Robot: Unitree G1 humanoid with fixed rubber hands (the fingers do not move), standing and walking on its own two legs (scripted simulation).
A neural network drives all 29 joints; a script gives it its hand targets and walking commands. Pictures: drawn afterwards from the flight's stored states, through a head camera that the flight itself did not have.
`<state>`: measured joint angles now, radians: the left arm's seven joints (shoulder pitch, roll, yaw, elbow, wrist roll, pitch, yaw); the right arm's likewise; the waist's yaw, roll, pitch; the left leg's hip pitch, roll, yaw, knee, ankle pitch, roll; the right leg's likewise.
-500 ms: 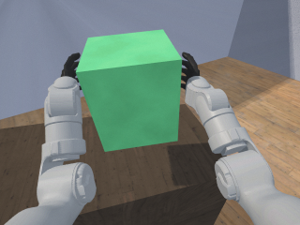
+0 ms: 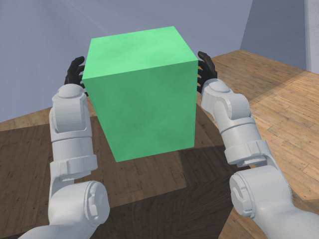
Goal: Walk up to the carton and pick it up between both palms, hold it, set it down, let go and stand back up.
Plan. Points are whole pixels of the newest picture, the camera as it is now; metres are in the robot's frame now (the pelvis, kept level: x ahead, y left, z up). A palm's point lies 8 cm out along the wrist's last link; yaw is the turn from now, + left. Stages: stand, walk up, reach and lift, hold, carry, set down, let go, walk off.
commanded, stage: hold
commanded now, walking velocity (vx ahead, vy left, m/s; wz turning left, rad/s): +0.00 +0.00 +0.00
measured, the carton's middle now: (144, 94) +0.40 +0.01 +0.22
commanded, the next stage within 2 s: none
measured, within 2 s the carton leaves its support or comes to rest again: neither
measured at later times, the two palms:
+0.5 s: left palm (69, 78) +0.40 +0.18 +0.27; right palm (196, 73) +0.40 -0.12 +0.27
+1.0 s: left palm (74, 91) +0.35 +0.16 +0.26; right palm (207, 83) +0.36 -0.14 +0.27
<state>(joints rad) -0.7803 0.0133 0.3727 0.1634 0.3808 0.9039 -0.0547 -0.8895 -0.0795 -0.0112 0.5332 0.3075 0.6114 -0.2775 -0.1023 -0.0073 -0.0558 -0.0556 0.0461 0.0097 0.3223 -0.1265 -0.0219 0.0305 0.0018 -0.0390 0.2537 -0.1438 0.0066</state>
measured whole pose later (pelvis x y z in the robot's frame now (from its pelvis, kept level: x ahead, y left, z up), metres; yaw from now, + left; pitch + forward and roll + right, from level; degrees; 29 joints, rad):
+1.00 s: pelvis +0.00 +0.00 +0.00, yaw +0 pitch -9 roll -1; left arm -0.76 0.00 0.37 0.12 0.39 0.92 -0.05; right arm -0.87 -0.08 0.00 0.49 0.32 0.62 -0.29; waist -0.10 -0.01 -0.05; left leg -0.04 0.05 0.00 0.32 -0.13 -0.02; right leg 0.05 0.01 -0.04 0.25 -0.15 0.01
